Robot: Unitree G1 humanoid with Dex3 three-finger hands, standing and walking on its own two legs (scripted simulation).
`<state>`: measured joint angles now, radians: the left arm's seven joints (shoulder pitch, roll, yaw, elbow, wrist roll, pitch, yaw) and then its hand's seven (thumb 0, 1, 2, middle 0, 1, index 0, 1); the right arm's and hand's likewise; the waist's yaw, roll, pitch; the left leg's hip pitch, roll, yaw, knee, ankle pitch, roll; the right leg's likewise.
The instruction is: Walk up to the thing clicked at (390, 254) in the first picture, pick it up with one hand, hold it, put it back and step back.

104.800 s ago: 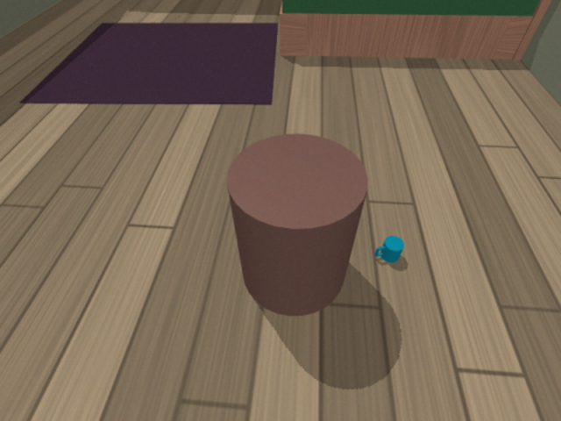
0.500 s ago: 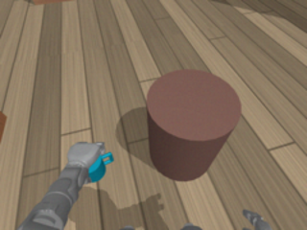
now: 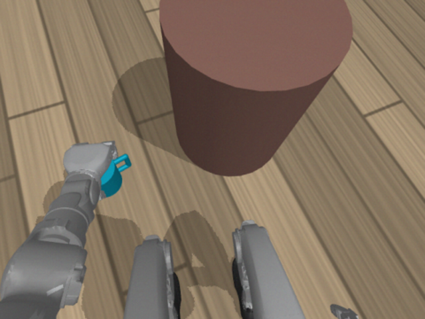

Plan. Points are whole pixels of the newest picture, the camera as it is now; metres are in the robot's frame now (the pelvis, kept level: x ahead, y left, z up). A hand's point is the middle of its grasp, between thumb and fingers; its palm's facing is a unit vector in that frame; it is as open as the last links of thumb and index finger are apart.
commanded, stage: crouch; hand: left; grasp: from above
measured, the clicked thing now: (107, 171) +0.45 +0.20 -0.16
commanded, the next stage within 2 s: lower in 1.08 s
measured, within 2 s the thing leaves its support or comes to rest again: neither
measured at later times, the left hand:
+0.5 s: hand (116, 185) +0.45 +0.22 -0.27, palm faces -0.45 -0.01 -0.89, open 10.6 cm
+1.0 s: hand (122, 186) +0.46 +0.21 -0.33, palm faces -0.45 -0.02 -0.89, open 10.6 cm
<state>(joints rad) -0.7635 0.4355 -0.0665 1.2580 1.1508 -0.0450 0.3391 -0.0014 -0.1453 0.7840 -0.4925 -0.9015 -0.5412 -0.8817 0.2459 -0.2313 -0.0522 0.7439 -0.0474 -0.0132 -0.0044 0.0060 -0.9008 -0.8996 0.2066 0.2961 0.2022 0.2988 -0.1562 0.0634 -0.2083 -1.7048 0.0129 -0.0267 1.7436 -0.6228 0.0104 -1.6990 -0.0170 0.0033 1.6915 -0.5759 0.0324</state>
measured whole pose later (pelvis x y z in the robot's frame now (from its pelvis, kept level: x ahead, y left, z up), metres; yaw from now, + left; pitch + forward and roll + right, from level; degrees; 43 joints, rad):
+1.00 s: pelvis -0.01 -0.01 -0.17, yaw -3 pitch +35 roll -5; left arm -1.00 0.61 0.03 1.48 1.23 -0.14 0.41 0.00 -0.15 0.79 -0.50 -0.90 -0.55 -0.88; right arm 0.18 -0.26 0.02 0.77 -0.13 -0.06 0.12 0.00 -0.91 -0.90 0.21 0.30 0.20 0.30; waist -0.24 0.02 -0.09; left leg -2.24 0.00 -0.10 2.32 -0.70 -0.01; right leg -2.22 -0.01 -0.03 2.24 -0.64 0.03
